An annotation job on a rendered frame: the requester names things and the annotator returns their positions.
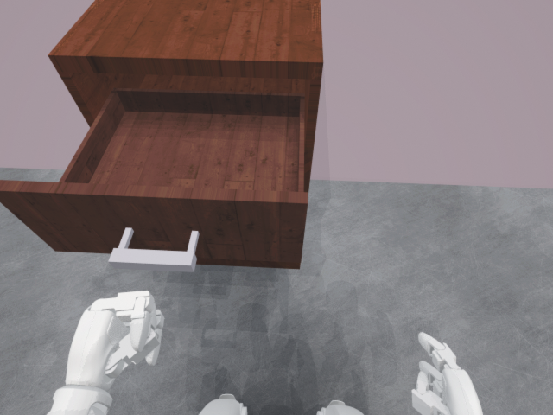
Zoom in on drawer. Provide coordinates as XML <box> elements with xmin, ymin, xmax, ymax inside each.
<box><xmin>0</xmin><ymin>88</ymin><xmax>308</xmax><ymax>263</ymax></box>

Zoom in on handle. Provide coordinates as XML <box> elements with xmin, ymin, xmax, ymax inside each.
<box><xmin>108</xmin><ymin>227</ymin><xmax>200</xmax><ymax>272</ymax></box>

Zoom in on robot left forearm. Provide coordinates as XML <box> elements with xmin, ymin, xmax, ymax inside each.
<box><xmin>47</xmin><ymin>385</ymin><xmax>112</xmax><ymax>415</ymax></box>

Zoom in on cabinet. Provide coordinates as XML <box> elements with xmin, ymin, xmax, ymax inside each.
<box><xmin>48</xmin><ymin>0</ymin><xmax>323</xmax><ymax>269</ymax></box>

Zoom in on right robot hand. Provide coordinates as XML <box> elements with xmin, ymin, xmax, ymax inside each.
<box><xmin>412</xmin><ymin>332</ymin><xmax>483</xmax><ymax>415</ymax></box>

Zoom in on left robot hand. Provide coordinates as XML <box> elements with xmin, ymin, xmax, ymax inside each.
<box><xmin>66</xmin><ymin>290</ymin><xmax>165</xmax><ymax>392</ymax></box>

